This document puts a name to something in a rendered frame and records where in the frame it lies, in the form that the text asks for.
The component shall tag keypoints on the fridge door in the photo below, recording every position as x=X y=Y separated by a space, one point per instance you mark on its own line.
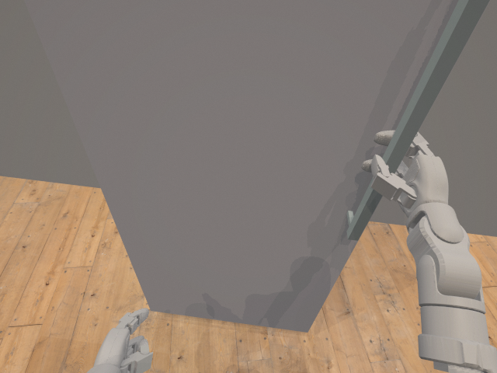
x=227 y=136

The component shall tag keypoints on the handle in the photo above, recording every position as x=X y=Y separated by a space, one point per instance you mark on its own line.
x=456 y=34

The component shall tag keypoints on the left robot hand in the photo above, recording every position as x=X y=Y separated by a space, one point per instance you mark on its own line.
x=130 y=356

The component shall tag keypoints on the right robot hand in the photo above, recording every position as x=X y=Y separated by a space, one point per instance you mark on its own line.
x=425 y=181

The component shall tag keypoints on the robot right forearm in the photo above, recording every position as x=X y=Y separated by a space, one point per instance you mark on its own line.
x=454 y=328

